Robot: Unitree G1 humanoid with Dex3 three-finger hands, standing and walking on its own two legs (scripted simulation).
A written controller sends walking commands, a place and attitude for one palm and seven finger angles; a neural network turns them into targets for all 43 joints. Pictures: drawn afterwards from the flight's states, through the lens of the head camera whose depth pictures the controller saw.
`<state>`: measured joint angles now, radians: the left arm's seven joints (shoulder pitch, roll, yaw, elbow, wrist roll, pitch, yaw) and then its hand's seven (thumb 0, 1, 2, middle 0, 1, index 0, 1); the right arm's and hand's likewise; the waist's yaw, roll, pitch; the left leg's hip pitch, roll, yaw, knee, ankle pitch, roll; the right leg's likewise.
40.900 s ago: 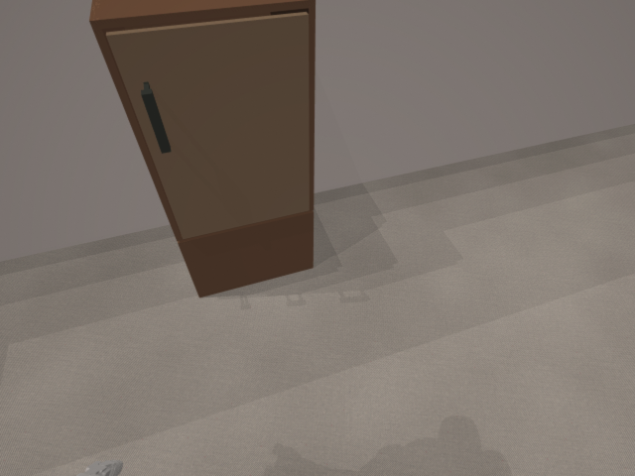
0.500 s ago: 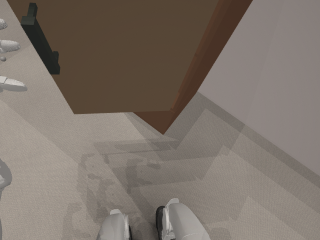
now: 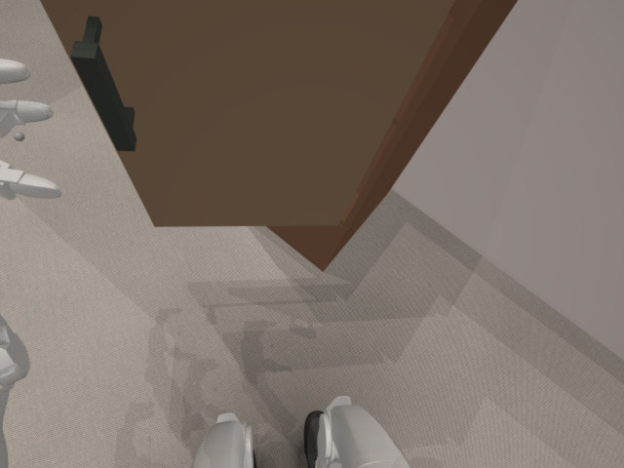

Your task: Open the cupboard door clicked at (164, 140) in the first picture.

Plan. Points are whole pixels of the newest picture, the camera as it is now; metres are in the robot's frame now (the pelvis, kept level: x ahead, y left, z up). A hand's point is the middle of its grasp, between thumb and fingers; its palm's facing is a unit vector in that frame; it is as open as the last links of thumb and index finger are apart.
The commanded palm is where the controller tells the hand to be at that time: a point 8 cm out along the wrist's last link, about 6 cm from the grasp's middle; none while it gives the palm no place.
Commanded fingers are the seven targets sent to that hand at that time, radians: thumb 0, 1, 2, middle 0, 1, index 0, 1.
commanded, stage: move the hooked fingers beside the handle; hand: left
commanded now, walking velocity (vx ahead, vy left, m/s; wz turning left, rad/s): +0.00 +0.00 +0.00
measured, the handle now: (111, 90) +0.54 +0.22 +0.08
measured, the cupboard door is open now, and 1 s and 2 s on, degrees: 43 43 43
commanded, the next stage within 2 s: slide the fingers in behind the handle in 0.24 s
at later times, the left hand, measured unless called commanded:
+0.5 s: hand (31, 136) +0.47 +0.28 +0.07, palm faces +0.01 -1.00 -0.01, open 14.0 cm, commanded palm +0.46 +0.31 +0.07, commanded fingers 0.00 -0.50 0.30 -0.30 -1.20 -0.30 -1.20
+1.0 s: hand (84, 133) +0.48 +0.24 +0.07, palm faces +0.02 -1.00 -0.02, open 14.0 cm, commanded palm +0.46 +0.27 +0.07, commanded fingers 0.00 -0.50 0.30 -0.30 -1.20 -0.30 -1.20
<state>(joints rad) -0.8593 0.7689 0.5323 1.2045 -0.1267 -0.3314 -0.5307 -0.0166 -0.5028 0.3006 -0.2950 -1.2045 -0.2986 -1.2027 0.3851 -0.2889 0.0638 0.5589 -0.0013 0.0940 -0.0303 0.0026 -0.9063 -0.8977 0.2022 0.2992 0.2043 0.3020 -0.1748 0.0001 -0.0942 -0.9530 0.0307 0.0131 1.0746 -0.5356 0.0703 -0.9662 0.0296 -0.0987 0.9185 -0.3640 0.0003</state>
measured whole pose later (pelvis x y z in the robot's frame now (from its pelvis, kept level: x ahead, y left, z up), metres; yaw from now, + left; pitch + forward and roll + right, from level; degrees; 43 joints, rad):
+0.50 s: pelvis -0.01 +0.00 +0.00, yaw +0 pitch +22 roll -5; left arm -0.84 0.71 0.50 1.16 -0.14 -0.36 -0.50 -0.02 -0.50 0.30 -0.29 -1.20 -0.30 -1.20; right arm 0.40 -0.28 0.06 0.58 0.00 0.10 -0.02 0.00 -0.91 -0.90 0.20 0.30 0.20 0.30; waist -0.17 0.01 -0.09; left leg -0.94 0.03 0.02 1.07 -0.53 0.07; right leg -0.95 0.03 -0.09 0.92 -0.35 0.00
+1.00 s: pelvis -0.01 -0.01 +0.00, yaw +0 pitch +22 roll -4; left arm -0.84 0.62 0.45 1.15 -0.13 -0.38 -0.39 -0.02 -0.50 0.30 -0.30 -1.20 -0.30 -1.20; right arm 0.39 -0.28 0.06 0.58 0.00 0.10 -0.02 0.00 -0.91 -0.90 0.20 0.30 0.20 0.30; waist -0.17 0.01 -0.09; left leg -0.92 0.03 0.03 1.06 -0.52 0.06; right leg -0.95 0.03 -0.08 0.94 -0.36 -0.01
